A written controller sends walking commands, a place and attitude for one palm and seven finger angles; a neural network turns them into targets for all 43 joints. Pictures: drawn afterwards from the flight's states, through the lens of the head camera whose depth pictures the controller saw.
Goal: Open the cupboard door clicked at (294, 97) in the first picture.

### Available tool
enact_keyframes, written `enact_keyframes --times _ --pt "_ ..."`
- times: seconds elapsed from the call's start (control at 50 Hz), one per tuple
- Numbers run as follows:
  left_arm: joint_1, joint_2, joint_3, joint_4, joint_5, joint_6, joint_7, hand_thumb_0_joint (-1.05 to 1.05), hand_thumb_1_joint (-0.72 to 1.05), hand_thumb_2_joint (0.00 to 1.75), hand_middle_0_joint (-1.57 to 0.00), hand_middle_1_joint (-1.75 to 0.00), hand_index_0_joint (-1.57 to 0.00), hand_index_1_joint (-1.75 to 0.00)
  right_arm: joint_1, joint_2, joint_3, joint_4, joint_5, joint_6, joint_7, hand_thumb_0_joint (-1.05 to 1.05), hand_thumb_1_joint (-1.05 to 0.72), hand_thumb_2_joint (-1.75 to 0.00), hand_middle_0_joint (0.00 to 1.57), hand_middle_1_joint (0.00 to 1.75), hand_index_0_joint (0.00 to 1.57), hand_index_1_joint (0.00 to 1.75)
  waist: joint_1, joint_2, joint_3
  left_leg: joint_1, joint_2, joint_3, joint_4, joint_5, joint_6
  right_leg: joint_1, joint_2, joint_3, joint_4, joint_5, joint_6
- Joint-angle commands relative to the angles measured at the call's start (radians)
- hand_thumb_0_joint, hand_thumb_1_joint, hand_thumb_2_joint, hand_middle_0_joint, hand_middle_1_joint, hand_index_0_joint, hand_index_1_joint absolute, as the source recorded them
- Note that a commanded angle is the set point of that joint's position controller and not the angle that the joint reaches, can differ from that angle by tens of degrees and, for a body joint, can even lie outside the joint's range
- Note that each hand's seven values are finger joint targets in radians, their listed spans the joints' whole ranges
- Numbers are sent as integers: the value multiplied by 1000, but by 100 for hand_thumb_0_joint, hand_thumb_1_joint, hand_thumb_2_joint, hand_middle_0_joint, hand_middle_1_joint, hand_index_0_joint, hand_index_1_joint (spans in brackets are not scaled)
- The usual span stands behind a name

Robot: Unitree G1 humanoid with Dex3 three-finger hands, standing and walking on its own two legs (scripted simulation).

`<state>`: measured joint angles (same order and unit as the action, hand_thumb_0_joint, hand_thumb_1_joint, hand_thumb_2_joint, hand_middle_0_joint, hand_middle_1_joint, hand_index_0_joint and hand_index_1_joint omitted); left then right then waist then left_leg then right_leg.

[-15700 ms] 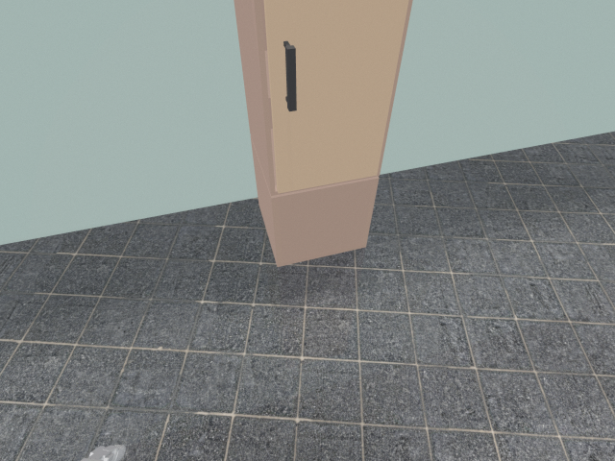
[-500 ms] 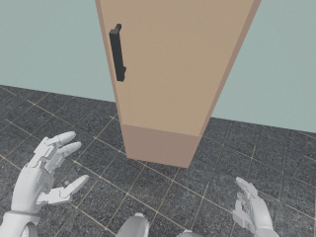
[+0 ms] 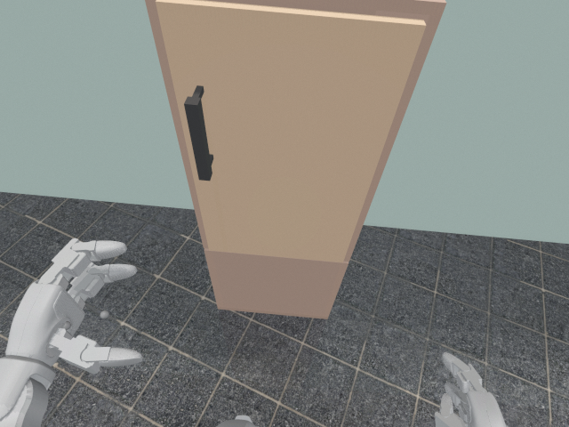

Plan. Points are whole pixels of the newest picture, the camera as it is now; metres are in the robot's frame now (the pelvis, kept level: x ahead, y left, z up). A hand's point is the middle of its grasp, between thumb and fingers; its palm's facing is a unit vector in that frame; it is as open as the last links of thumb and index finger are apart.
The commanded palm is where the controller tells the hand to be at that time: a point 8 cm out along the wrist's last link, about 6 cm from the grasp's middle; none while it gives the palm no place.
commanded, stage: raise the hand with hooked fingers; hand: left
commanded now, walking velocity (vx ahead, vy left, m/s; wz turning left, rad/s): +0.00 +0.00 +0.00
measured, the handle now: (202, 135) +0.54 +0.18 +0.10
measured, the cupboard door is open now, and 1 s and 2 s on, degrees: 0 0 0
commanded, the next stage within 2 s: move the hooked fingers beside the handle in 0.94 s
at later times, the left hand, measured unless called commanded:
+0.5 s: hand (54, 255) +0.28 +0.29 +0.12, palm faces +0.02 -1.00 -0.05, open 14.0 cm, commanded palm +0.25 +0.33 +0.12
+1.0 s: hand (80, 254) +0.29 +0.27 +0.12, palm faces +0.00 -1.00 -0.04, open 14.0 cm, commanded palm +0.26 +0.32 +0.12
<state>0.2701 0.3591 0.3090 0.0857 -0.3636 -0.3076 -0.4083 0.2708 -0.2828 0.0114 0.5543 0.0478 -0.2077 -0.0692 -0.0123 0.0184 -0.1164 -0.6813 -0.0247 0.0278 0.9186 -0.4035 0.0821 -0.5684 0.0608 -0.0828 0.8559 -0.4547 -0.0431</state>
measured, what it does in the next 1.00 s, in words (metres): stands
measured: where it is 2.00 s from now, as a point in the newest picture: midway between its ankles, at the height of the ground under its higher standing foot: outside the picture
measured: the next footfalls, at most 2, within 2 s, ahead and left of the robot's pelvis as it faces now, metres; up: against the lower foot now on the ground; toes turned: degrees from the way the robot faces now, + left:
none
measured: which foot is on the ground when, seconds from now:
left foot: down 0.00-1.00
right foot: down 0.00-1.00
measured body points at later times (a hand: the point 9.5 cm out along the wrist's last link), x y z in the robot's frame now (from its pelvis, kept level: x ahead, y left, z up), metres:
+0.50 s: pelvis -0.01 +0.01 +0.02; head +0.01 +0.02 +0.47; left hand +0.27 +0.35 +0.13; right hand +0.15 -0.23 -0.05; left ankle +0.03 +0.06 -0.69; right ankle -0.02 -0.10 -0.69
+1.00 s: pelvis +0.00 -0.01 +0.02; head +0.03 +0.00 +0.47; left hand +0.28 +0.32 +0.12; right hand +0.16 -0.25 -0.05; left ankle +0.03 +0.06 -0.69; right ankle -0.02 -0.10 -0.69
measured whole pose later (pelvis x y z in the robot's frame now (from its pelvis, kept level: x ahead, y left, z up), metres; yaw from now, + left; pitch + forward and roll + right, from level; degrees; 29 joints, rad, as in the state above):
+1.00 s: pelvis +0.00 -0.01 +0.02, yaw +1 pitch +6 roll -2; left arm -0.06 0.45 0.40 0.39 -0.35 -0.16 -0.52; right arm 0.28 -0.28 0.05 0.57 0.06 -0.19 -0.08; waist 0.00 0.03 -0.07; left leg -0.52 -0.04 0.02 0.73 -0.32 0.07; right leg -0.41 0.05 -0.08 0.68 -0.38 -0.05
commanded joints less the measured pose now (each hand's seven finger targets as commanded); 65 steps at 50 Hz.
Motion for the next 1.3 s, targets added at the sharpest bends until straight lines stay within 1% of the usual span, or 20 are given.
enact_keyframes --times 0.0,0.06,0.08,0.12,0.16,0.24,0.3,0.38,0.4,0.48,0.58,0.64,0.68,0.74,0.88,1.02,1.1,1.14,1.2,1.28 --pt "-190 216 147 -144 -37 -61 38 0 -48 31 -30 -118 -30 -118 -49 -129 -37 -142 9 -45 -10 0 -90 -90 20 30 20 30 15 127 -112 278 52 -145 -214 211 -74 -27 -12 14 -135 158 0" --pt "-241 198 95 -49 -21 21 5 0 -50 30 -30 -120 -30 -120 -50 -140 -36 -149 19 -34 -17 0 -90 -90 20 30 20 30 3 122 -79 286 55 -159 -257 118 -74 -37 -19 16 -169 129 6" --pt "-260 197 87 -7 -20 53 -12 0 -50 30 -30 -120 -30 -120 -46 -143 -35 -155 21 -32 -20 0 -90 -90 20 30 20 30 1 87 -65 275 52 -159 -265 104 -69 -20 -15 18 -182 131 5" --pt "-326 231 88 3 -10 93 -38 0 -50 30 -30 -120 -30 -120 -49 -150 -32 -163 23 -33 -27 0 -90 -90 20 30 20 30 0 58 -84 280 51 -162 -278 94 -62 3 -19 22 -199 130 7" --pt "-392 267 111 -16 -8 98 -49 0 -50 30 -30 -120 -30 -120 -52 -150 -29 -165 21 -36 -33 0 -90 -90 20 30 20 30 -1 40 -111 302 49 -163 -283 98 -54 21 -19 26 -211 130 7" --pt "-513 332 178 -74 -17 36 -35 0 -50 30 -30 -120 -30 -120 -61 -141 -20 -150 12 -48 -37 0 -90 -90 20 30 20 30 11 102 -156 402 54 -181 -306 134 -70 32 -15 26 -212 141 -4" --pt "-547 345 190 -14 -15 22 -34 0 -50 30 -30 -120 -30 -120 -56 -141 -13 -133 10 -47 -36 0 -90 -90 20 30 20 30 8 110 -127 406 55 -192 -330 93 -74 28 -15 28 -223 123 -5" --pt "-562 344 175 115 -9 78 -75 0 -50 30 -30 -120 -30 -120 -43 -152 -16 -119 17 -45 -42 0 -90 -90 20 30 20 30 10 83 -102 386 51 -188 -343 88 -66 56 -20 28 -247 139 -5" --pt "-578 344 164 119 -6 94 -89 0 -50 30 -30 -120 -30 -120 -48 -152 -17 -121 21 -46 -42 0 -90 -90 20 30 20 30 6 108 -103 394 49 -179 -341 105 -64 55 -24 30 -254 148 -4" --pt "-545 329 151 155 -16 137 -128 0 -50 30 -30 -120 -30 -120 -35 -157 -22 -134 19 -48 -38 0 -90 -90 20 30 20 30 16 59 -122 396 42 -165 -325 180 -57 78 -20 29 -265 191 -5" --pt "-557 381 207 60 -22 85 -101 0 -50 30 -30 -120 -30 -120 -28 -158 -31 -139 9 -51 -20 0 -90 -90 20 30 20 30 29 74 -160 434 43 -158 -311 277 -68 86 -14 26 -252 232 -8" --pt "-559 378 218 47 -17 56 -76 0 -50 30 -30 -120 -30 -120 -22 -154 -31 -136 8 -49 -15 0 -90 -90 20 30 20 30 24 115 -159 463 50 -167 -323 275 -77 62 -15 24 -248 220 -5" --pt "-565 387 223 58 -12 53 -68 0 -50 30 -30 -120 -30 -120 -18 -157 -33 -131 7 -44 -17 0 -90 -90 20 30 20 30 22 91 -150 447 47 -158 -319 266 -69 75 -15 28 -252 223 -6" --pt "-564 354 190 72 -5 63 -76 0 -50 30 -30 -120 -30 -120 -22 -152 -31 -129 11 -41 -21 0 -90 -90 20 30 20 30 14 127 -147 449 42 -149 -317 261 -64 73 -21 33 -260 224 -2" --pt "-565 353 187 98 -23 81 -106 0 -50 30 -30 -120 -30 -120 -23 -153 -30 -130 14 -35 -28 0 -90 -90 20 30 20 30 11 52 -158 414 30 -119 -287 297 -45 120 -19 47 -271 288 0" --pt "-573 356 194 128 -23 80 -104 0 -50 30 -30 -120 -30 -120 -31 -148 -24 -132 16 -27 -26 0 -90 -90 20 30 20 30 12 52 -144 377 22 -101 -274 284 -38 119 -24 60 -267 303 7" --pt "-734 375 175 182 -7 72 -98 0 -50 30 -30 -120 -30 -120 -24 -153 -20 -111 18 -14 -37 0 -90 -90 20 30 20 30 -19 46 -126 345 21 -97 -262 228 -35 98 -27 77 -273 257 13" --pt "-769 378 169 195 0 59 -98 0 -50 30 -30 -120 -30 -120 -18 -150 -20 -106 18 -14 -38 0 -90 -90 20 30 20 30 -17 78 -161 360 18 -96 -257 232 -34 104 -30 82 -269 257 12" --pt "-786 406 187 242 2 50 -101 0 -50 30 -30 -120 -30 -120 -8 -152 -21 -95 18 -6 -38 0 -90 -90 20 30 20 30 -12 51 -208 349 19 -86 -235 278 -30 145 -35 100 -259 322 17" --pt "-817 446 212 314 5 50 -116 0 -50 30 -30 -120 -30 -120 0 -156 -21 -90 19 12 -33 0 -90 -90 20 30 20 30 -2 56 -209 309 15 -78 -223 295 -30 171 -39 109 -246 360 16"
